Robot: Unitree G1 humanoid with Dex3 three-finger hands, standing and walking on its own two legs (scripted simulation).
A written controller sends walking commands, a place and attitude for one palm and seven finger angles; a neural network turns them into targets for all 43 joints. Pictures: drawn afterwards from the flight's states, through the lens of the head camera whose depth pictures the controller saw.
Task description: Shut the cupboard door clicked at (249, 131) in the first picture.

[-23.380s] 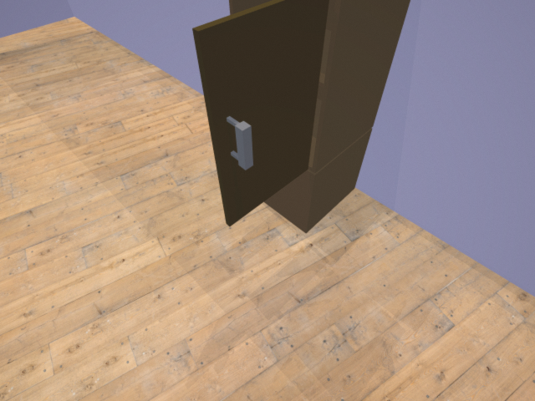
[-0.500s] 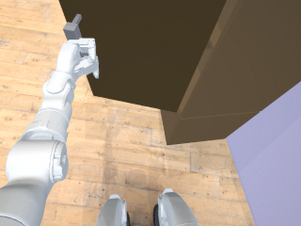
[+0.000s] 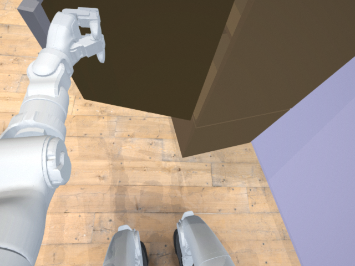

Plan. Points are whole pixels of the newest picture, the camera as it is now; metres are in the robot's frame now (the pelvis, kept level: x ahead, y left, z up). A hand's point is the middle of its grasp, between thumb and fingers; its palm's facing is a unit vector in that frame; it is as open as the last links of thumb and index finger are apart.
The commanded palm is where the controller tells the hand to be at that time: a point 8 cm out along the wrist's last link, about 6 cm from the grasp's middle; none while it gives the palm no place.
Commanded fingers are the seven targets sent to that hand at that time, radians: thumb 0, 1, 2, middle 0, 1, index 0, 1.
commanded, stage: push the door shut along its arc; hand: left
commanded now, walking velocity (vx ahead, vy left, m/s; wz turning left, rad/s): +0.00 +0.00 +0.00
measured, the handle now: (49, 26) +0.61 +0.17 +0.09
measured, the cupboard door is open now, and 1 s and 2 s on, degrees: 66 58 58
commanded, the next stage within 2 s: pull the fist back off the door in 0.36 s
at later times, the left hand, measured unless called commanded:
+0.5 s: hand (106, 36) +0.57 +0.06 +0.10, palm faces -0.38 -0.93 +0.00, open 3.5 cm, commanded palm +0.59 +0.07 +0.10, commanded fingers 0.00 0.90 0.90 -1.30 -1.50 -1.30 -1.50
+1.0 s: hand (120, 37) +0.57 +0.03 +0.10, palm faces +0.07 -1.00 -0.03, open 3.1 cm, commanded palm +0.52 +0.08 +0.10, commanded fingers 0.00 0.90 0.90 -1.30 -1.50 -1.30 -1.50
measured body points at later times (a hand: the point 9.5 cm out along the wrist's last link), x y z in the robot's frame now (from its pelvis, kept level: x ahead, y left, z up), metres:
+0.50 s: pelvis -0.01 -0.01 -0.01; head +0.17 +0.02 +0.40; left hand +0.58 +0.11 +0.10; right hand -0.03 -0.28 -0.11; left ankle +0.01 +0.09 -0.63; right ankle +0.03 -0.11 -0.63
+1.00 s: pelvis +0.01 -0.02 +0.02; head +0.16 -0.02 +0.44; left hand +0.56 +0.09 +0.10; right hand -0.07 -0.25 -0.09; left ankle +0.01 +0.09 -0.63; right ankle +0.03 -0.11 -0.63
